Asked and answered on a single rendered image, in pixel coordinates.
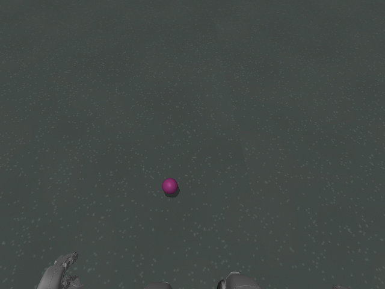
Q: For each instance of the ball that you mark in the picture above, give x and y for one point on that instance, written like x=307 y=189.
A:
x=169 y=186

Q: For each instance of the left robot hand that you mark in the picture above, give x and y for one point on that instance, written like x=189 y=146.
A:
x=53 y=277

